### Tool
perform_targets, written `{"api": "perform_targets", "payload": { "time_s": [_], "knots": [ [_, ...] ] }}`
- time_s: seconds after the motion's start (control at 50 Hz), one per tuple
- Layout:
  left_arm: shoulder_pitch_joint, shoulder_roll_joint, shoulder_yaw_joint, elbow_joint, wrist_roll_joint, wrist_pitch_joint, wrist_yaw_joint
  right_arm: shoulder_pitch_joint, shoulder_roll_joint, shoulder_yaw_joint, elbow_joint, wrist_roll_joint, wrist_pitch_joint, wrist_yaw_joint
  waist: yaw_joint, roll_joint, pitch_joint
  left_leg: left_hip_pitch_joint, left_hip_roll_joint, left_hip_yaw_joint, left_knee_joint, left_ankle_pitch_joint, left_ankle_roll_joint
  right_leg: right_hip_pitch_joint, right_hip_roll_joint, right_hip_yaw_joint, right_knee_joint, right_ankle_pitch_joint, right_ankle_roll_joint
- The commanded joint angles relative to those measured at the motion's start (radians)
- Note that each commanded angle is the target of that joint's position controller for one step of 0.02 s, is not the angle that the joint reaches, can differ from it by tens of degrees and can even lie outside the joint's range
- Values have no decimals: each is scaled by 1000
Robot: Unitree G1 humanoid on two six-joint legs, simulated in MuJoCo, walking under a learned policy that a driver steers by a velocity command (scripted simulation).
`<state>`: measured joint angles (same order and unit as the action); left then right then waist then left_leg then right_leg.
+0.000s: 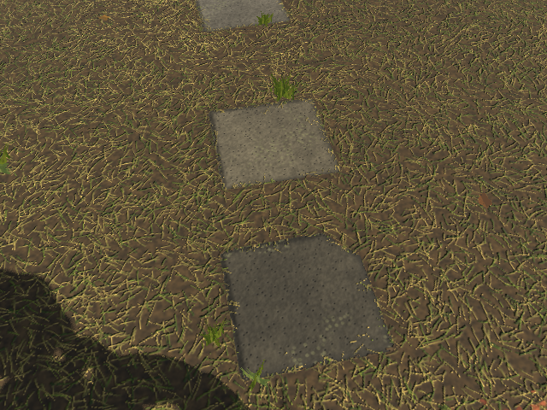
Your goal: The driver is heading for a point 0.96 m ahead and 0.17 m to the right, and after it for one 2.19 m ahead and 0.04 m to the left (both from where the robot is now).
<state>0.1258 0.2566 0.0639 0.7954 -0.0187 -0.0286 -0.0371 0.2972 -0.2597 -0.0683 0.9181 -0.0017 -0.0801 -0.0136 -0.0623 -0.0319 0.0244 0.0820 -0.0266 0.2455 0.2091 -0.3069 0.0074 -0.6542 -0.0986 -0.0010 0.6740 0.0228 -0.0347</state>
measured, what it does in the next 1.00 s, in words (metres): walks ahead, turning right: right foot, then left foot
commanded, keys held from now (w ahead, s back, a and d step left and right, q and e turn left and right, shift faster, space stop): w+e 0.46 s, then w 0.54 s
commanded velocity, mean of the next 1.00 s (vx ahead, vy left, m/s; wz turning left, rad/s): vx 0.50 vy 0.00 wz -0.38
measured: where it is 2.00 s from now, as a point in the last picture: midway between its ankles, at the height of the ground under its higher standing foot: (354, 190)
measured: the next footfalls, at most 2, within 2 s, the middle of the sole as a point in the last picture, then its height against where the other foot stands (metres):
right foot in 0.10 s outside the picture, level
left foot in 0.58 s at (266, 381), level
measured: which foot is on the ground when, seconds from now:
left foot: down 0.00-0.12, up 0.14-0.56, down 0.58-1.00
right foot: up 0.00-0.08, down 0.10-0.60, up 0.62-1.00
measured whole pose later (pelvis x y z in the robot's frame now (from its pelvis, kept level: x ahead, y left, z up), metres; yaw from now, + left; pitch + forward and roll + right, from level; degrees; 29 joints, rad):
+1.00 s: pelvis +0.56 -0.10 +0.01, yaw -22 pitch +2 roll +1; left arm 0.07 0.26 0.04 0.67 -0.02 -0.07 -0.02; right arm 0.38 -0.28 -0.05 0.90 0.02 -0.08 0.01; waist -0.11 -0.04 0.02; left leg -0.02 -0.04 0.02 0.24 -0.26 0.02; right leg -0.61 -0.08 0.04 0.59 0.00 0.00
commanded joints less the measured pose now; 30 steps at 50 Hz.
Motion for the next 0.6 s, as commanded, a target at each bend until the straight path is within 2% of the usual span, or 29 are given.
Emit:
{"api": "perform_targets", "payload": {
  "time_s": [0.02, 0.06, 0.08, 0.1, 0.12, 0.14, 0.16, 0.18, 0.2, 0.22, 0.24, 0.28, 0.34, 0.38, 0.42, 0.46, 0.52, 0.54, 0.56, 0.58, 0.6],
  "knots": [
    [-114, 60, 10, -121, -2, -13, -21, 3, -189, -46, -37, 15, 16, -9, 7, 78, 68, 39, 326, -48, 23, 656, 126, -36, 26, -54, -45, -95, -38],
    [-38, 100, 31, -122, -3, -7, -24, -21, -219, -55, -47, 22, 31, -17, 67, 121, -5, 58, 322, -25, 184, 995, 104, 108, 96, -115, -33, -200, -78],
    [75, 138, 53, -100, -7, -5, -22, -38, -228, -57, -52, 23, 39, -19, 134, 123, -67, 30, 303, -11, 345, 1076, 86, 257, 138, -132, -55, -214, -106],
    [241, 198, 87, -59, -8, -3, -7, -52, -220, -51, -60, 25, 40, -22, 222, 90, -151, -101, 259, 6, 580, 965, 48, 521, 163, -99, -131, -150, -148],
    [332, 300, 115, -36, -9, 7, 17, -15, -129, -24, -93, -9, 27, -18, 205, -105, -233, -444, 165, 5, 926, 375, -5, 835, -43, 256, -153, -172, -240],
    [287, 337, 108, -71, -5, -11, 9, 26, -52, 9, -136, -7, -15, -2, 124, -219, -365, -757, -39, -217, 1189, -303, -37, 1048, -240, 830, -328, -310, -427],
    [292, 240, 80, -75, 1, -23, 4, -97, -142, -11, -155, 33, -50, 15, 188, -88, -330, -873, 23, -350, 1219, -252, -12, 1042, -222, 768, -386, -324, -369],
    [252, 199, 69, -73, 1, -33, 5, -147, -150, -12, -172, 50, -69, 22, 171, -57, -204, -903, 68, -336, 1157, -162, 14, 921, -187, 610, -385, -264, -325],
    [183, 174, 61, -84, -2, -38, 5, -148, -140, -12, -161, 30, -75, 14, 121, 34, -132, -848, 112, -333, 1058, -91, 17, 770, -139, 498, -387, -173, -285],
    [127, 134, 48, -100, 2, -39, 8, -147, -151, -22, -149, 6, -67, 8, 88, 46, -86, -784, 138, -327, 980, -42, 13, 659, -101, 414, -407, -81, -259],
    [105, 137, 45, -116, 15, -40, 13, -124, -155, -26, -152, 2, -54, 10, 57, 0, -81, -720, 148, -335, 954, -19, -1, 577, -96, 400, -426, -9, -271],
    [106, 149, 47, -120, 7, -43, 23, -111, -138, -26, -155, -8, -33, 10, 41, 7, -67, -685, 149, -319, 863, 5, -35, 499, -72, 341, -447, 78, -274],
    [151, 187, 57, -113, 3, -41, 45, -219, -103, -14, -192, -15, -21, 6, 69, 4, -31, -699, 119, -295, 658, 168, -74, 438, -27, 271, -459, 94, -244],
    [173, 189, 59, -109, -1, -34, 52, -287, -82, -4, -213, -11, -24, 12, 97, -24, -23, -650, 85, -290, 493, 307, -78, 409, 13, 237, -448, 21, -208],
    [201, 190, 60, -101, -2, -29, 53, -347, -79, 0, -234, 0, -29, 21, 125, -45, -17, -598, 53, -283, 385, 397, -76, 394, 17, 249, -441, -55, -184],
    [230, 187, 60, -89, -7, -25, 53, -380, -97, -3, -253, 9, -35, 28, 137, -56, -13, -581, 41, -303, 332, 405, -67, 427, -4, 295, -410, -100, -176],
    [251, 165, 54, -73, -2, -19, 60, -355, -130, -12, -250, 8, -50, 42, 126, -78, -20, -572, 50, -317, 280, 344, -31, 540, -57, 356, -330, -99, -162],
    [249, 165, 54, -70, 1, -17, 61, -329, -138, -15, -244, 7, -56, 44, 111, -93, -21, -547, 49, -308, 275, 301, -14, 562, -69, 370, -303, -60, -155],
    [239, 160, 52, -71, 3, -14, 60, -271, -147, -22, -229, 3, -61, 43, 77, -103, -36, -473, 36, -284, 244, 280, 10, 569, -56, 365, -253, 21, -141],
    [234, 133, 41, -76, 7, -14, 57, -174, -177, -37, -204, -7, -66, 38, 31, -90, -101, -321, 47, -285, 233, 280, 46, 555, -3, 331, -129, 118, -115],
    [238, 94, 22, -94, 21, -15, 55, -23, -225, -48, -188, -20, -67, 33, -31, 2, -242, -69, 194, -440, 263, 266, 111, 436, 57, 262, 137, -11, -78]
  ]
}}
Over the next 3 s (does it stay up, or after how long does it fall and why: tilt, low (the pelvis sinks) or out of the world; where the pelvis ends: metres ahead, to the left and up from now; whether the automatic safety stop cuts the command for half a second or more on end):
stays up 1.58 -0.06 0.01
